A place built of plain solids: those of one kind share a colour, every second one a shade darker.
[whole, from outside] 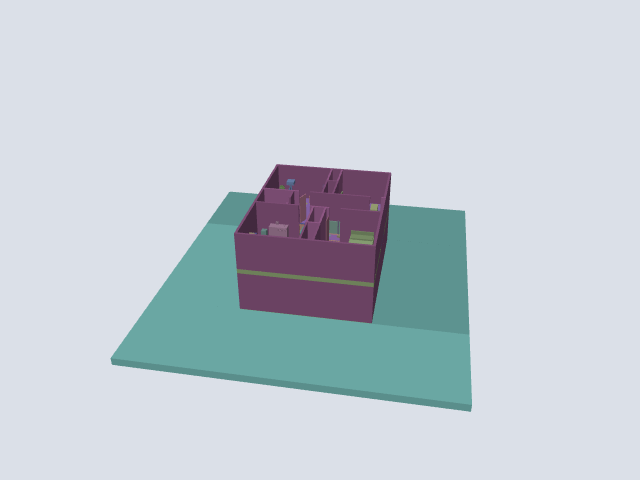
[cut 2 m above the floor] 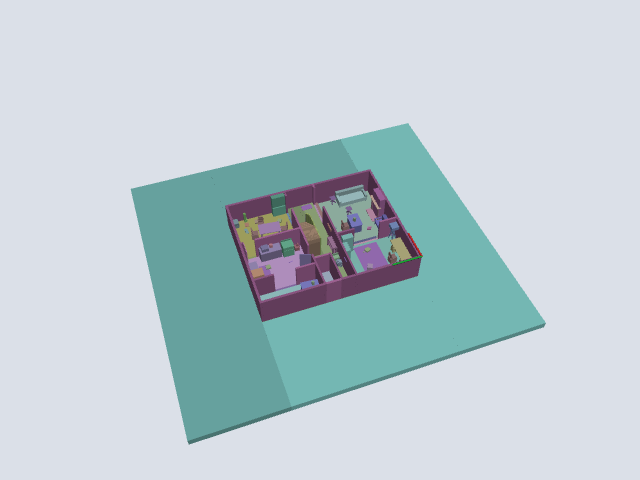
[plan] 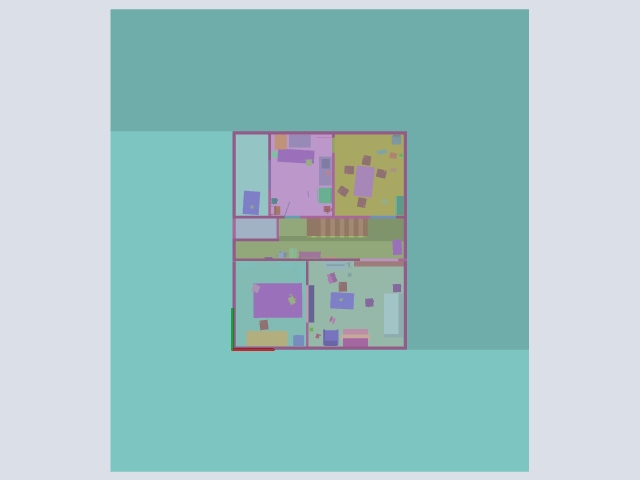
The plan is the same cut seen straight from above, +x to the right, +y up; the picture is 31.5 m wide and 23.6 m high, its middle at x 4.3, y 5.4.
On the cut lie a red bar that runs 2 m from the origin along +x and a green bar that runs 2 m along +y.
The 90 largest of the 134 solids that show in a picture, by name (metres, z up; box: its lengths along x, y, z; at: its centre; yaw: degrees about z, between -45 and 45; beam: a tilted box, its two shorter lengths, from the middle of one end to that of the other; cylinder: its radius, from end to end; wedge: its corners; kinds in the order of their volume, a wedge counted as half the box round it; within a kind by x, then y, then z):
{
 "under_1": {"box": [6.0, 10.75, 0.5], "at": [-3.0, 5.38, -0.58]},
 "under_2": {"box": [20.58, 6.0, 0.5], "at": [4.29, -3.0, -0.58]},
 "under_3": {"box": [20.58, 6.0, 0.5], "at": [4.29, 13.75, -0.58]},
 "under_4": {"box": [6.0, 10.75, 0.5], "at": [11.58, 5.38, -0.58]},
 "wall_1": {"box": [0.16, 4.2, 5.6], "at": [0.08, 2.26, 2.49]},
 "wall_2": {"box": [0.16, 0.85, 2.75], "at": [0.08, 4.92, 1.06]},
 "wall_3": {"box": [0.16, 1.97, 2.55], "at": [0.08, 5.47, 4.01]},
 "wall_4": {"box": [0.16, 0.99, 2.75], "at": [0.08, 5.96, 1.06]},
 "wall_5": {"box": [0.16, 4.0, 5.6], "at": [0.08, 8.59, 2.49]},
 "wall_6": {"box": [2.29, 0.13, 2.75], "at": [1.15, 5.41, 1.06]},
 "wall_7": {"box": [2.57, 0.13, 2.75], "at": [1.28, 6.53, 1.06]},
 "wall_8": {"box": [2.64, 0.13, 2.55], "at": [1.32, 6.53, 4.01]},
 "wall_9": {"box": [3.05, 0.13, 2.55], "at": [1.52, 4.42, 4.01]},
 "wall_10": {"box": [0.13, 1.28, 2.75], "at": [1.82, 7.23, 1.06]},
 "wall_11": {"box": [0.13, 1.27, 2.75], "at": [1.82, 9.95, 1.06]},
 "wall_12": {"box": [0.13, 1.07, 2.55], "at": [2.23, 5.92, 4.01]},
 "wall_13": {"box": [0.13, 0.99, 2.75], "at": [2.23, 5.96, 1.06]},
 "wall_14": {"box": [6.28, 0.13, 2.75], "at": [3.14, 4.42, 1.06]},
 "wall_15": {"box": [0.13, 1.18, 2.75], "at": [3.67, 0.75, 1.06]},
 "wall_16": {"box": [0.13, 1.19, 2.75], "at": [3.67, 3.77, 1.06]},
 "wall_17": {"box": [0.13, 2.03, 2.55], "at": [4.03, 1.18, 4.01]},
 "wall_18": {"box": [0.13, 2.04, 2.55], "at": [4.03, 3.34, 4.01]},
 "wall_19": {"box": [0.13, 1.93, 2.55], "at": [4.22, 7.55, 4.01]},
 "wall_20": {"box": [0.13, 1.94, 2.55], "at": [4.22, 9.62, 4.01]},
 "wall_21": {"box": [8.58, 0.16, 5.6], "at": [4.29, 0.08, 2.49]},
 "wall_22": {"box": [8.58, 0.16, 5.6], "at": [4.29, 10.67, 2.49]},
 "wall_23": {"box": [0.95, 0.13, 2.55], "at": [4.43, 2.25, 4.01]},
 "wall_24": {"box": [1.27, 0.13, 2.55], "at": [4.43, 4.42, 4.01]},
 "wall_25": {"box": [0.88, 0.13, 2.55], "at": [4.6, 8.59, 4.01]},
 "wall_26": {"box": [0.13, 2.03, 2.55], "at": [4.84, 1.18, 4.01]},
 "wall_27": {"box": [0.13, 2.04, 2.55], "at": [4.84, 3.34, 4.01]},
 "wall_28": {"box": [0.13, 3.1, 2.75], "at": [4.96, 8.14, 1.06]},
 "wall_29": {"box": [0.13, 1.93, 2.55], "at": [4.97, 7.55, 4.01]},
 "wall_30": {"box": [0.13, 1.94, 2.55], "at": [4.97, 9.62, 4.01]},
 "wall_31": {"box": [3.45, 0.13, 2.75], "at": [5.05, 6.53, 1.06]},
 "wall_32": {"box": [4.12, 0.13, 2.55], "at": [5.45, 6.53, 4.01]},
 "wall_33": {"box": [2.76, 0.13, 2.55], "at": [7.2, 4.42, 4.01]},
 "wall_34": {"box": [0.54, 0.13, 2.75], "at": [8.31, 6.53, 1.06]},
 "wall_35": {"box": [0.43, 0.13, 2.75], "at": [8.37, 4.42, 1.06]},
 "wall_36": {"box": [0.16, 4.2, 5.6], "at": [8.5, 2.26, 2.49]},
 "wall_37": {"box": [0.16, 1.97, 5.6], "at": [8.5, 5.47, 2.49]},
 "wall_38": {"box": [0.16, 4.0, 5.6], "at": [8.5, 8.59, 2.49]},
 "under_foot_1": {"box": [8.58, 10.75, 0.5], "at": [4.29, 5.38, -0.59]},
 "stair_1": {"box": [0.69, 0.86, 2.45], "at": [4.0, 6.03, 0.93]},
 "stair_2": {"box": [0.92, 0.86, 2.26], "at": [4.11, 6.03, 0.83]},
 "stair_3": {"box": [1.16, 0.86, 2.06], "at": [4.23, 6.03, 0.73]},
 "stair_4": {"box": [1.39, 0.86, 1.87], "at": [4.34, 6.03, 0.63]},
 "stair_5": {"box": [1.62, 0.86, 1.67], "at": [4.46, 6.03, 0.53]},
 "stair_6": {"box": [1.85, 0.86, 1.47], "at": [4.57, 6.03, 0.44]},
 "stair_7": {"box": [2.08, 0.86, 1.28], "at": [4.69, 6.03, 0.34]},
 "stair_8": {"box": [2.31, 0.86, 1.08], "at": [4.8, 6.03, 0.24]},
 "stair_9": {"box": [2.54, 0.86, 0.89], "at": [4.92, 6.03, 0.14]},
 "stair_10": {"box": [2.77, 0.86, 0.69], "at": [5.04, 6.03, 0.05]},
 "stair_11": {"box": [3.0, 0.86, 0.5], "at": [5.15, 6.03, -0.05]},
 "floor_sun_room_1": {"box": [3.45, 4.2, 0.76], "at": [1.89, 2.26, -0.38]},
 "floor_dining_1": {"box": [3.4, 4.0, 0.76], "at": [6.72, 8.59, -0.38]},
 "floor_living_1": {"box": [4.68, 4.2, 0.5], "at": [6.08, 2.26, -0.51]},
 "floor_kitchen_1": {"box": [3.0, 4.0, 0.76], "at": [3.39, 8.59, -0.38]},
 "floor_hall_1": {"box": [1.36, 0.86, 0.76], "at": [2.97, 6.03, -0.38]},
 "floor_hall_2": {"box": [8.26, 0.85, 0.76], "at": [4.29, 4.92, -0.38]},
 "floor_hall_3": {"box": [6.13, 0.26, 0.76], "at": [5.36, 5.47, -0.38]},
 "floor_hall_4": {"box": [1.77, 0.86, 0.76], "at": [7.54, 6.03, -0.38]},
 "floor_nook_1": {"box": [1.6, 4.0, 0.76], "at": [0.96, 8.59, -0.38]},
 "upper_floor_bedroom_1": {"box": [4.0, 4.0, 0.16], "at": [2.16, 8.59, 2.66]},
 "floor_wc_1": {"box": [2.0, 0.99, 0.76], "at": [1.16, 5.96, -0.38]},
 "double_bed_1": {"box": [1.55, 2.11, 0.4], "at": [7.32, 3.3, 3.24]},
 "double_bed_2": {"box": [1.45, 0.55, 0.2], "at": [7.32, 4.03, 3.44]},
 "fixture_breast_living_1": {"box": [1.23, 0.41, 2.75], "at": [6.05, 0.37, 1.06]},
 "flat_shelf_1": {"box": [0.76, 0.39, 1.46], "at": [0.71, 4.16, 0.73]},
 "flat_shelf_2": {"box": [0.76, 0.39, 1.46], "at": [2.61, 4.16, 0.73]},
 "flat_shelf_3": {"box": [0.39, 0.76, 1.46], "at": [3.4, 3.76, 0.73]},
 "sofa_1": {"box": [0.93, 2.16, 0.34], "at": [7.91, 1.69, 0.02]},
 "sofa_2": {"box": [0.23, 2.16, 0.39], "at": [8.27, 1.69, 0.39]},
 "fridge_flat_1": {"box": [0.6, 0.73, 1.66], "at": [2.37, 10.21, 0.83]},
 "counter_run_1": {"box": [0.61, 1.43, 0.78], "at": [4.58, 8.79, 0.49]},
 "china_cabinet_1": {"box": [0.4, 0.95, 0.83], "at": [8.21, 7.09, 0.41]},
 "china_cabinet_2": {"box": [0.33, 0.95, 1.07], "at": [8.24, 7.09, 1.36]},
 "chest_drawers_1": {"box": [1.24, 0.5, 1.03], "at": [1.72, 4.1, 3.26]},
 "kitchen_table_1": {"box": [1.06, 0.71, 0.72], "at": [5.39, 2.41, 0.1], "yaw": -2.9},
 "rug_1": {"box": [2.4, 1.7, 0.08], "at": [2.23, 2.42, -0.03], "yaw": 0.3},
 "rug_2": {"box": [2.6, 0.75, 0.08], "at": [5.35, 5.0, 2.71], "yaw": 0.4},
 "range_flat_1": {"box": [0.65, 0.76, 0.94], "at": [4.56, 7.59, 0.47]},
 "wall_band_1": {"box": [8.58, 0.16, 0.31], "at": [4.29, 0.08, 2.58]},
 "stair_guard_1": {"box": [3.67, 0.08, 0.95], "at": [5.49, 5.56, 3.21]},
 "trunk_1": {"box": [0.5, 0.95, 0.42], "at": [7.58, 9.24, 2.95], "yaw": 0.6},
 "tv_board_1": {"box": [1.0, 0.4, 0.48], "at": [5.07, 4.15, -0.02]},
 "floor_gap_hall_living_1": {"box": [1.88, 0.13, 0.76], "at": [7.21, 4.42, -0.38]},
 "floor_gap_living_sun_room_1": {"box": [0.13, 1.83, 0.76], "at": [3.67, 2.26, -0.38]},
 "floor_gap_kitchen_nook_1": {"box": [0.13, 1.45, 0.76], "at": [1.82, 8.59, -0.38]},
 "floor_gap_hall_dining_1": {"box": [1.27, 0.13, 0.76], "at": [7.41, 6.53, -0.38]}
}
